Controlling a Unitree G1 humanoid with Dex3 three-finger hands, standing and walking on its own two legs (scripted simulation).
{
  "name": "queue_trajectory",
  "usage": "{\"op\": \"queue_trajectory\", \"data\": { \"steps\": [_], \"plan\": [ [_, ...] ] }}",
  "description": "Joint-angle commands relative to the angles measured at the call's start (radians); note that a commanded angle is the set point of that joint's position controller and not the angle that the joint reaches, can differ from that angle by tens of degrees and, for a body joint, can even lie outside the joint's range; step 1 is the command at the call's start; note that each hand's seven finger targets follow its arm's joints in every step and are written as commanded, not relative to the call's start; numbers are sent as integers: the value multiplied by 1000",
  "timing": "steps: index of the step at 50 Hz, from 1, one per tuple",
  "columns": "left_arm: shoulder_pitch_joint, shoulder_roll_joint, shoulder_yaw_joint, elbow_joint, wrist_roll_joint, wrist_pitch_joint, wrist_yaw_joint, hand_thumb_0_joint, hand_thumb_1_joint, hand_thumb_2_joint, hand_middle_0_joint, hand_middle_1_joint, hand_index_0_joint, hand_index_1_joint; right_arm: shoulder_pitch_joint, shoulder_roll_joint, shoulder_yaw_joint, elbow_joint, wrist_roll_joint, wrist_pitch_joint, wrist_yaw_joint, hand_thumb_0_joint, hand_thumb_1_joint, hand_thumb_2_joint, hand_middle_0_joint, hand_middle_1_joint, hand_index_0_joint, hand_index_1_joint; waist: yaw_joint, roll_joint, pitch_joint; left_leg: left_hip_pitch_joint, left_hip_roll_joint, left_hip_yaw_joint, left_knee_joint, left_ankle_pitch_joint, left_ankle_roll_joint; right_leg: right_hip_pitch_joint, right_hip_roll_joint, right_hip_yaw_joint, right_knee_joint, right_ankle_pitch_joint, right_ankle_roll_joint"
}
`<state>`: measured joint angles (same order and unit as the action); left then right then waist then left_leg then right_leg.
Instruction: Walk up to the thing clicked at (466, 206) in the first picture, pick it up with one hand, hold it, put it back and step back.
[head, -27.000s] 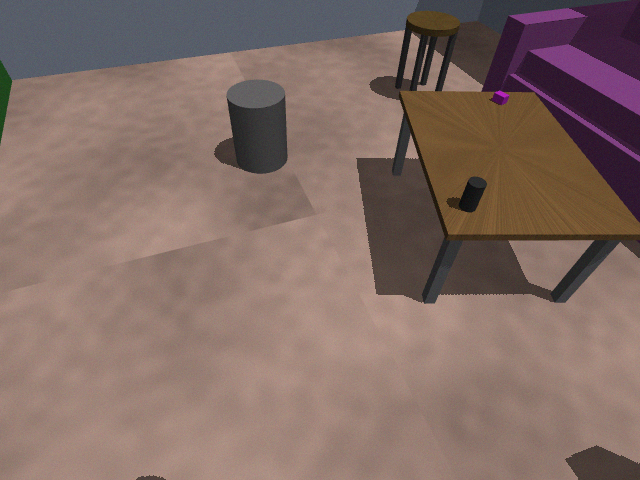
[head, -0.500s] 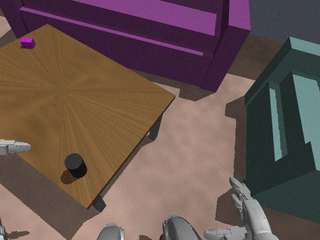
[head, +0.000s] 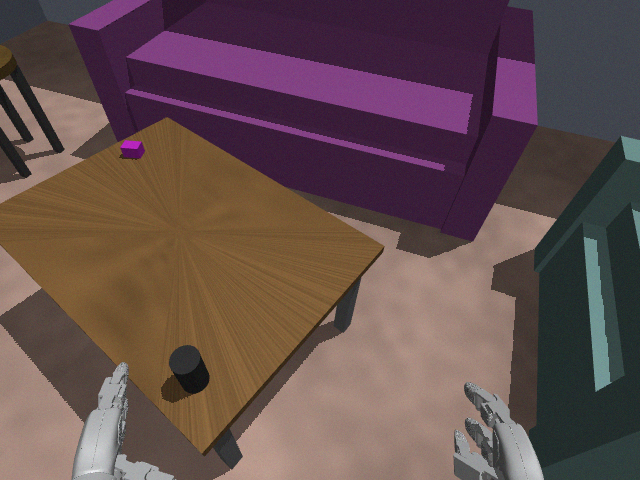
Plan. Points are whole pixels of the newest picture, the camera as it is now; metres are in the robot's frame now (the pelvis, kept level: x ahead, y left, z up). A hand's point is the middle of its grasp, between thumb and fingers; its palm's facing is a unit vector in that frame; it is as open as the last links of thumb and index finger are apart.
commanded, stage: home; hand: left
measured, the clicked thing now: (190, 370) +0.36 +0.22 -0.25
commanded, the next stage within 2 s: none
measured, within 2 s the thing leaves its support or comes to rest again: neither
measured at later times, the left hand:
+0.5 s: hand (173, 475) +0.16 +0.16 -0.05, palm faces +0.11 -0.97 -0.23, open 17.7 cm
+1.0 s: hand (163, 468) +0.17 +0.17 -0.05, palm faces +0.11 -0.96 -0.24, open 17.6 cm
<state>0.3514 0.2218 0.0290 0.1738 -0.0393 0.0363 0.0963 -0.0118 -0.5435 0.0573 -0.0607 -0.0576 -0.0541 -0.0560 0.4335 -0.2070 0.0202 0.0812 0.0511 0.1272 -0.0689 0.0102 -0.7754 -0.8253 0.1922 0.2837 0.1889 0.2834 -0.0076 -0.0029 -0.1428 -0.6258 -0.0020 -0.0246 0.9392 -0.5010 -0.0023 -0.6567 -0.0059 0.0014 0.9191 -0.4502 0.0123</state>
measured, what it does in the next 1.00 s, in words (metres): stands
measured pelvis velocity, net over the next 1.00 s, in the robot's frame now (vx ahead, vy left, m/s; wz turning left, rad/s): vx -0.01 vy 0.00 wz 0.00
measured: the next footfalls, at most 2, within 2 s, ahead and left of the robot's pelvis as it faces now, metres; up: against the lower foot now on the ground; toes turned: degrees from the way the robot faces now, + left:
none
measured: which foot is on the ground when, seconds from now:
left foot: down 0.00-1.00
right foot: down 0.00-1.00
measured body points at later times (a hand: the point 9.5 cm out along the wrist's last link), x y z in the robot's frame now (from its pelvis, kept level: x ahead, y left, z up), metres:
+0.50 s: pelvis -0.01 -0.01 -0.01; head +0.01 -0.02 +0.44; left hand +0.15 +0.21 -0.03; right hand +0.15 -0.24 -0.04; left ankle -0.02 +0.12 -0.69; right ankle +0.00 -0.13 -0.69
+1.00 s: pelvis -0.01 +0.00 -0.01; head +0.02 +0.00 +0.44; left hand +0.16 +0.23 -0.03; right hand +0.15 -0.23 -0.04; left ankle -0.02 +0.12 -0.69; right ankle +0.00 -0.13 -0.69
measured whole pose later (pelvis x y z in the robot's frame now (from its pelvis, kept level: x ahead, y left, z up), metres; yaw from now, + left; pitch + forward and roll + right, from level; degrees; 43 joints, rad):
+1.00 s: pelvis -0.01 +0.00 -0.01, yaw +0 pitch +11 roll +0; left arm 0.47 0.20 -0.01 0.04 -0.03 0.05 0.10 -0.01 -0.57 0.04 -0.05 -0.05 -0.05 -0.05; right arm 0.49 -0.20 0.00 0.01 0.04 0.10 -0.09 0.01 -0.90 -0.90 0.20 0.31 0.20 0.30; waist 0.00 0.00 -0.14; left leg -0.66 -0.01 -0.01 0.99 -0.52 0.00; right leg -0.70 -0.01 0.01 0.99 -0.47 0.01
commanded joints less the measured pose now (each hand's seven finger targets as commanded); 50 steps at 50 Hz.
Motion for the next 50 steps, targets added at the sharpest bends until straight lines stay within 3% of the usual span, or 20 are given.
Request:
{"op": "queue_trajectory", "data": {
  "steps": [1, 2, 7, 11, 16, 17, 22, 29, 35, 36, 38, 39, 42, 47, 50],
  "plan": [
    [-15, 111, 21, -273, 5, -42, 14, 0, -599, 28, -46, -45, -45, -46, 9, -113, -85, -179, -3, -61, -19, 0, -878, -892, 200, 299, 199, 299, -14, 17, -84, 64, -2, 43, -136, 320, 4, 106, 6, -28, -101, 288, -20],
    [-4, 111, 26, -289, 6, -42, 16, 0, -598, 28, -46, -45, -46, -46, 1, -104, -80, -190, -4, -65, -19, 0, -880, -894, 200, 299, 200, 299, -4, 14, -88, 56, -2, 41, -136, 306, 4, 106, 5, -28, -99, 270, -21],
    [22, 107, 29, -306, 12, -50, 12, 0, -593, 30, -46, -45, -45, -46, 31, -90, -83, -216, -10, -70, -31, 0, -886, -897, 200, 300, 200, 300, -15, -17, -98, 52, -12, 55, -111, 258, 15, 98, -4, -11, -111, 249, -9],
    [52, 82, 15, -282, 12, -51, 8, 0, -582, 37, -47, -47, -46, -47, 30, -72, -65, -225, -13, -74, -33, 0, -890, -899, 201, 301, 201, 301, 1, -24, -79, 35, -17, 60, -107, 231, 17, 99, -9, -5, -118, 224, -7],
    [94, 77, 18, -271, 14, -47, 10, 0, -607, 22, -44, -43, -43, -43, 8, -84, -78, -246, -14, -76, -27, 0, -893, -900, 201, 301, 201, 301, 23, -12, -71, 4, -18, 56, -117, 203, 13, 90, -6, -11, -110, 178, -14],
    [98, 71, 8, -261, 15, -47, 11, 0, -600, 26, -44, -45, -44, -45, -2, -80, -73, -249, -13, -74, -26, 0, -893, -900, 201, 301, 201, 301, 20, -12, -52, 2, -18, 58, -124, 172, 13, 78, -5, -11, -117, 148, -14],
    [85, 95, 36, -287, 13, -55, 11, 0, -601, 26, -44, -44, -43, -45, 6, -83, -73, -267, -14, -78, -29, 0, -896, -901, 201, 301, 201, 301, 17, -33, -68, -6, -18, 63, -109, 162, 17, 83, -8, -3, -122, 142, -8],
    [64, 85, 16, -312, 10, -56, 12, 0, -589, 33, -45, -47, -45, -47, 18, -77, -68, -261, -12, -83, -31, 0, -897, -901, 201, 301, 200, 301, 8, -20, -46, -20, -18, 63, -121, 101, 19, 59, -6, -2, -128, 83, -10],
    [89, 79, 19, -304, 13, -54, 18, 0, -565, 47, -48, -52, -47, -52, 30, -95, -90, -262, -10, -87, -33, 0, -898, -901, 200, 301, 200, 301, 9, -16, -67, -12, -10, 48, -128, 136, 14, 65, 2, -19, -93, 112, -17],
    [92, 91, 30, -315, 12, -53, 20, 0, -604, 24, -43, -45, -43, -45, 41, -81, -81, -256, -12, -85, -32, 0, -898, -901, 200, 301, 200, 301, 17, 7, -75, -7, -14, 51, -122, 158, 12, 68, 2, -17, -95, 130, -17],
    [97, 73, 12, -313, 13, -51, 17, 0, -582, 37, -46, -49, -45, -49, 34, -84, -81, -259, -13, -87, -31, 0, -898, -901, 200, 301, 200, 301, 15, 11, -87, 2, -10, 48, -117, 205, 7, 74, 4, -22, -80, 174, -20],
    [89, 74, 9, -306, 13, -50, 19, 0, -577, 40, -46, -50, -46, -50, 40, -97, -91, -260, -12, -85, -33, 0, -898, -901, 200, 301, 200, 301, 4, -10, -66, 1, -9, 47, -120, 196, 10, 63, 5, -23, -84, 167, -17],
    [97, 72, 14, -305, 14, -47, 16, 0, -572, 43, -47, -51, -47, -51, 36, -80, -74, -257, -13, -87, -30, 0, -898, -901, 200, 301, 200, 301, 11, -16, -71, -3, -11, 50, -110, 194, 11, 69, 1, -19, -89, 166, -15],
    [113, 75, 16, -319, 14, -42, 16, 0, -595, 29, -44, -48, -44, -48, 32, -97, -88, -262, -15, -89, -27, 0, -898, -901, 200, 301, 200, 301, 23, 26, -88, 16, 0, 30, -129, 262, -4, 73, 12, -37, -52, 200, -27],
    [116, 74, 18, -311, 16, -41, 17, 0, -575, 41, -46, -52, -46, -51, 51, -91, -85, -260, -16, -85, -26, 0, -899, -901, 200, 300, 200, 300, 16, -2, -100, 16, -4, 36, -109, 288, 0, 83, 9, -32, -55, 234, -24]
  ]
}}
